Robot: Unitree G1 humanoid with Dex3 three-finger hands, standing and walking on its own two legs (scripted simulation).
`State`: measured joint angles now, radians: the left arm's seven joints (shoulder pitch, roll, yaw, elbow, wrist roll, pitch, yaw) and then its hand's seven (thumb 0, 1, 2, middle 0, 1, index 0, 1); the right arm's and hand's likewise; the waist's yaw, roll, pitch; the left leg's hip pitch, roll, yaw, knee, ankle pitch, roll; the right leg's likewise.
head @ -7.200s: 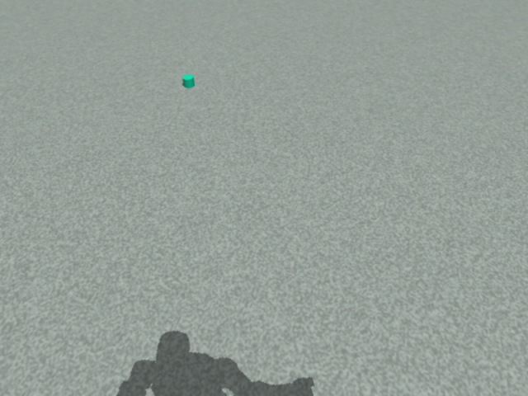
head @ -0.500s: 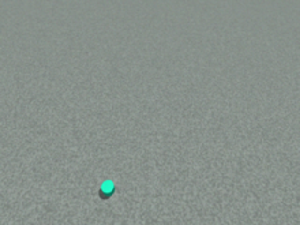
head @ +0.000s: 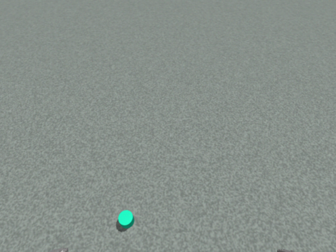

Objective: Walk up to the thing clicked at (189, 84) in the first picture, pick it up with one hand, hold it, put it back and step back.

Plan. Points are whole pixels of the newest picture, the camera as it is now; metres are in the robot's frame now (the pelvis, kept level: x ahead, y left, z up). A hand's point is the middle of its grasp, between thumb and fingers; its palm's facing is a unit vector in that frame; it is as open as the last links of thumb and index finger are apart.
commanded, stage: walk up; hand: left
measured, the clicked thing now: (126, 219) +0.42 +0.23 -0.74
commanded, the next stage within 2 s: stand in 0.90 s
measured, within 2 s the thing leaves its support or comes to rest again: neither
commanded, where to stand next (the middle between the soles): +0.06 -0.03 m, yaw +3 degrees
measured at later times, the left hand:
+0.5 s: hand out of the picture +0.09 +0.24 -0.15, palm faces +0.02 -0.94 -0.33, open 7.4 cm
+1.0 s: hand out of the picture +0.10 +0.25 -0.15, palm faces +0.03 -0.94 -0.33, open 7.4 cm
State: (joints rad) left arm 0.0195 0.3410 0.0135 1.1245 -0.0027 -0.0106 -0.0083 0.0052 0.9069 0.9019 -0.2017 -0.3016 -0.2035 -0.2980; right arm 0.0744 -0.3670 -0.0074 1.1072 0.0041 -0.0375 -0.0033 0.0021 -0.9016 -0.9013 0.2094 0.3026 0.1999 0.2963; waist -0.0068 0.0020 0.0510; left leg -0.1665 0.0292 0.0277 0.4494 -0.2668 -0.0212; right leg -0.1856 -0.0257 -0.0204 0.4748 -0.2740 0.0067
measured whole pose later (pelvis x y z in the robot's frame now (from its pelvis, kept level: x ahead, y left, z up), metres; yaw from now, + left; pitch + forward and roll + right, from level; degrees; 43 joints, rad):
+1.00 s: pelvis +0.01 +0.00 +0.01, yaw +1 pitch -1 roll +0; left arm 0.05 0.33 0.03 1.14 0.01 -0.01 -0.01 0.01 0.91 0.90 -0.20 -0.30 -0.20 -0.30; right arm 0.07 -0.35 0.00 1.12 -0.01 -0.01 0.00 0.00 -0.90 -0.90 0.21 0.30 0.20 0.30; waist 0.00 0.01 0.05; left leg -0.09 0.03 0.01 0.33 -0.21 -0.03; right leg -0.09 -0.02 -0.05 0.33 -0.22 0.01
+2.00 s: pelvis -0.01 -0.01 +0.01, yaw +1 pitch -2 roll +0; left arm 0.10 0.34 0.00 1.14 0.01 -0.02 -0.01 0.01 0.91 0.90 -0.20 -0.30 -0.20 -0.30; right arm 0.11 -0.36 0.00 1.14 -0.01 0.00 0.01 0.00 -0.90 -0.90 0.21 0.30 0.20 0.30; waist 0.00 0.02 0.05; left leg -0.11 0.05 0.00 0.30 -0.17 -0.04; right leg -0.11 -0.01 -0.05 0.32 -0.18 -0.01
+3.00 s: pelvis -0.01 -0.01 +0.01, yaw +1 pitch -2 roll +0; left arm 0.11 0.35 0.00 1.14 0.01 -0.02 0.00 0.01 0.91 0.90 -0.20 -0.30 -0.20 -0.30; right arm 0.11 -0.35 0.00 1.13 -0.01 0.00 0.01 0.00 -0.90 -0.90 0.21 0.30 0.20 0.30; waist 0.00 0.01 0.05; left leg -0.09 0.04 0.01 0.30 -0.18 -0.04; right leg -0.10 -0.01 -0.04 0.31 -0.18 0.00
